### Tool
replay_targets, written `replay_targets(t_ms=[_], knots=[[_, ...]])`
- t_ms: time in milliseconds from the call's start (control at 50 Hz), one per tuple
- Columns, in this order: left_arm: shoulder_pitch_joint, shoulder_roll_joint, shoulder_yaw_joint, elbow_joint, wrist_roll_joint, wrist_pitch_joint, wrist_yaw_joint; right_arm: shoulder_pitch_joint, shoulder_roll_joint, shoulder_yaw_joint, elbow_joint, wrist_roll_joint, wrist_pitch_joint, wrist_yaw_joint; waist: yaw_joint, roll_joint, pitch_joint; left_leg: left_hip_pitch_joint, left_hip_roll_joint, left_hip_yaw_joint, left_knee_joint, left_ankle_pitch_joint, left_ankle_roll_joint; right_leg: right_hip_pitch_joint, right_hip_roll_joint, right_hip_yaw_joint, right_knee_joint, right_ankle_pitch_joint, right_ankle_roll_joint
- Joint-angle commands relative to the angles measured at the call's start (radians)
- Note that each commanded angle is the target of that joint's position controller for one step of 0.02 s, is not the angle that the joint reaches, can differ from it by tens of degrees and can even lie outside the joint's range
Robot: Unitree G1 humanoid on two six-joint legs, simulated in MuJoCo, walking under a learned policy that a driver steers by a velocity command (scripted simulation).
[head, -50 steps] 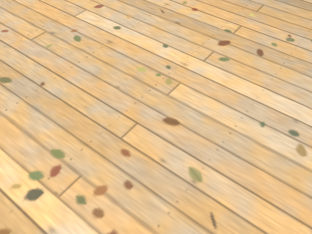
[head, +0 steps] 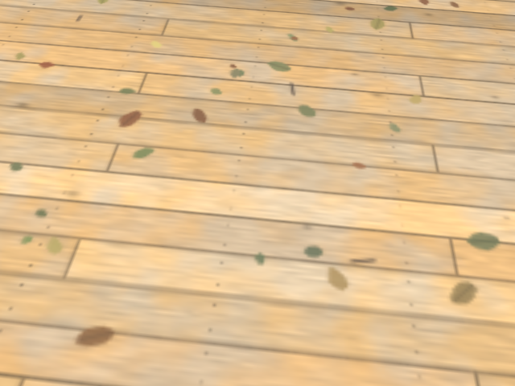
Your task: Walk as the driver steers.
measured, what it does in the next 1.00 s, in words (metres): walks ahead: right foot, then left foot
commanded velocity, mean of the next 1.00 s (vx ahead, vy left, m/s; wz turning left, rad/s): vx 0.50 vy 0.00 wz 0.11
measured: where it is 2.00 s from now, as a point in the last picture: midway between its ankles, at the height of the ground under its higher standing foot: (212, 217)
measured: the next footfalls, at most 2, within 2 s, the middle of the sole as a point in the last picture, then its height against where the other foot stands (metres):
right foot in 0.28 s outside the picture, level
left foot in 0.82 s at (246, 342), level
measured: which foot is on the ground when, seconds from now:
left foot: down 0.00-0.28, up 0.30-0.80, down 0.82-1.00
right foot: up 0.00-0.26, down 0.28-0.84, up 0.86-1.00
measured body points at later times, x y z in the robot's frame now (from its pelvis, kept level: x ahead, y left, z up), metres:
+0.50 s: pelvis +0.27 -0.07 +0.00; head +0.29 -0.08 +0.45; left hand +0.35 +0.19 -0.13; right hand +0.29 -0.32 -0.14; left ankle +0.28 +0.09 -0.66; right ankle +0.26 -0.12 -0.74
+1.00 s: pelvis +0.54 -0.02 -0.01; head +0.57 -0.01 +0.44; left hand +0.60 +0.25 -0.13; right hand +0.66 -0.28 -0.14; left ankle +0.56 +0.02 -0.74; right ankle +0.54 -0.18 -0.65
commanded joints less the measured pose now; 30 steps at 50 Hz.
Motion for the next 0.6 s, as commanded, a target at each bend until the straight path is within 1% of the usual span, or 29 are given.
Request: replay_targets(t_ms=[20,60,100,160,200,220,240,260,280,300,320,340,360,380,400,420,440,460,480,500,560,600], knots=[[-0.019,0.001,-0.009,-0.072,0.000,0.002,-0.016,0.020,-0.077,-0.011,-0.035,0.002,-0.024,0.004,0.022,0.117,0.012,0.047,0.294,-0.178,-0.213,0.193,0.118,-0.123,-0.049,0.028,-0.036,0.102,0.011],[-0.086,-0.014,-0.019,-0.093,-0.004,-0.003,-0.022,0.047,-0.076,-0.009,-0.018,0.000,-0.022,0.006,0.009,0.113,0.024,0.052,0.269,-0.110,-0.209,0.248,0.106,-0.118,-0.043,0.008,-0.147,0.182,0.014],[-0.158,-0.033,-0.032,-0.112,-0.006,-0.011,-0.027,0.072,-0.082,-0.007,-0.002,0.000,-0.021,0.007,-0.006,0.120,0.036,0.040,0.249,-0.054,-0.205,0.288,0.092,-0.057,-0.028,-0.030,-0.294,0.244,0.010],[-0.247,-0.033,-0.041,-0.134,-0.005,-0.015,-0.030,0.129,-0.111,-0.008,0.030,0.002,-0.011,0.002,-0.033,0.126,0.059,0.084,0.269,-0.031,-0.208,0.312,0.090,0.015,-0.010,-0.094,-0.443,0.212,-0.005],[-0.275,-0.023,-0.041,-0.142,0.001,-0.018,-0.024,0.170,-0.126,-0.009,0.060,0.002,0.003,-0.003,-0.038,0.126,0.068,0.169,0.294,-0.032,-0.170,0.399,0.093,0.031,0.006,-0.117,-0.508,0.131,-0.027],[-0.269,-0.017,-0.040,-0.139,0.005,-0.021,-0.019,0.182,-0.135,-0.009,0.074,0.002,0.012,-0.006,-0.031,0.132,0.060,0.208,0.301,-0.024,-0.123,0.517,0.092,0.061,0.025,-0.132,-0.537,0.077,-0.042],[-0.234,-0.010,-0.036,-0.126,0.009,-0.026,-0.012,0.188,-0.147,-0.010,0.086,0.002,0.019,-0.008,-0.011,0.146,0.033,0.235,0.303,-0.012,-0.043,0.683,0.086,0.127,0.056,-0.149,-0.564,0.028,-0.060],[-0.136,0.002,-0.029,-0.092,0.012,-0.035,-0.006,0.191,-0.156,-0.009,0.097,0.005,0.028,-0.010,0.036,0.147,-0.025,0.241,0.293,0.008,0.093,0.798,0.077,0.252,0.090,-0.157,-0.618,0.026,-0.083],[0.028,0.031,-0.014,-0.031,0.023,-0.047,0.004,0.190,-0.148,-0.004,0.098,0.011,0.033,-0.012,0.104,0.123,-0.123,0.158,0.263,0.042,0.285,0.749,0.056,0.483,0.097,-0.143,-0.663,0.069,-0.109],[0.212,0.111,0.009,0.008,0.040,-0.054,0.021,0.170,-0.110,0.010,0.056,0.013,0.031,-0.010,0.177,0.031,-0.260,-0.063,0.227,0.048,0.578,0.386,0.037,0.765,-0.125,0.106,-0.665,-0.029,-0.160],[0.238,0.205,0.030,0.019,0.021,-0.048,0.034,0.241,-0.013,0.028,0.015,0.035,0.027,0.010,0.123,-0.200,-0.363,-0.449,0.040,0.015,0.919,-0.372,-0.009,1.018,-0.413,0.606,-0.770,0.009,-0.301],[0.228,0.175,0.031,0.017,-0.011,-0.041,0.044,0.126,-0.124,-0.004,0.017,0.020,0.032,0.000,0.150,-0.025,-0.298,-0.540,0.068,-0.139,0.981,-0.307,0.005,0.949,-0.372,0.563,-0.801,0.099,-0.264],[0.150,0.127,0.016,0.028,-0.017,-0.047,0.046,0.059,-0.106,-0.002,-0.005,0.029,0.024,0.004,0.110,-0.009,-0.167,-0.546,0.100,-0.169,0.946,-0.208,0.016,0.816,-0.327,0.382,-0.814,0.226,-0.226],[0.098,0.074,0.003,0.031,-0.015,-0.056,0.041,0.057,-0.086,0.002,0.007,0.031,0.021,0.005,0.069,0.030,-0.101,-0.492,0.121,-0.176,0.878,-0.154,0.016,0.684,-0.285,0.275,-0.851,0.307,-0.184],[0.062,0.040,-0.007,0.033,-0.019,-0.065,0.041,0.072,-0.074,0.001,0.026,0.017,0.034,0.007,0.034,0.029,-0.059,-0.442,0.134,-0.182,0.829,-0.134,0.009,0.597,-0.246,0.191,-0.881,0.328,-0.145],[0.041,0.010,-0.015,0.038,-0.023,-0.071,0.042,0.114,-0.056,0.003,0.046,0.002,0.051,0.013,0.006,0.002,-0.045,-0.385,0.137,-0.184,0.801,-0.115,-0.001,0.528,-0.219,0.130,-0.915,0.316,-0.118],[0.050,-0.002,-0.019,0.047,-0.023,-0.081,0.043,0.125,-0.044,0.001,0.057,-0.005,0.064,0.019,-0.002,-0.005,-0.038,-0.360,0.128,-0.181,0.797,-0.101,-0.005,0.495,-0.209,0.100,-0.939,0.333,-0.113],[0.065,0.004,-0.018,0.060,-0.026,-0.090,0.044,0.120,-0.038,-0.002,0.055,-0.007,0.073,0.026,-0.012,-0.004,-0.026,-0.372,0.123,-0.180,0.794,-0.078,-0.007,0.487,-0.203,0.071,-0.958,0.354,-0.112],[0.078,0.015,-0.015,0.072,-0.029,-0.097,0.045,0.096,-0.033,-0.004,0.049,-0.009,0.078,0.031,-0.016,-0.006,-0.008,-0.400,0.125,-0.182,0.783,-0.044,-0.010,0.481,-0.200,0.039,-0.977,0.362,-0.109],[0.092,0.020,-0.014,0.082,-0.029,-0.102,0.046,0.060,-0.029,-0.005,0.039,-0.009,0.081,0.035,-0.013,-0.007,0.011,-0.435,0.129,-0.182,0.768,-0.003,-0.013,0.481,-0.196,0.008,-0.994,0.366,-0.105],[0.127,0.010,-0.019,0.107,-0.025,-0.106,0.048,-0.053,-0.027,-0.004,0.004,-0.006,0.081,0.038,0.002,-0.006,0.054,-0.514,0.127,-0.174,0.668,0.118,-0.018,0.496,-0.178,-0.075,-1.012,0.395,-0.092],[0.134,0.011,-0.023,0.117,-0.026,-0.107,0.050,-0.122,-0.017,0.004,-0.018,-0.006,0.076,0.043,0.012,-0.007,0.067,-0.503,0.119,-0.144,0.548,0.196,-0.015,0.504,-0.164,-0.129,-1.008,0.424,-0.080]])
